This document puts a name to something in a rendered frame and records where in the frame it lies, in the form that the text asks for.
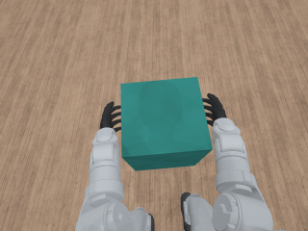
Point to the robot right hand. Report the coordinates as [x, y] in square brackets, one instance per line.
[216, 109]

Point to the robot left upper arm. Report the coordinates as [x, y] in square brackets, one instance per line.
[111, 216]

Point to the robot left forearm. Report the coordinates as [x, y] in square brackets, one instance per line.
[104, 171]

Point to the right robot foot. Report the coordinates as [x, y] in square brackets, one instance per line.
[184, 196]

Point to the robot right upper arm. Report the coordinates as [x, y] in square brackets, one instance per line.
[237, 212]

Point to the robot right shin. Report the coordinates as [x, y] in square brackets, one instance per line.
[192, 195]

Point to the robot left hand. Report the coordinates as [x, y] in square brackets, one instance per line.
[107, 117]

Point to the robot right forearm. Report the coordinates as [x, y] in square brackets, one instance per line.
[233, 171]

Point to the carton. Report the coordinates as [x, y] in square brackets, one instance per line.
[163, 124]

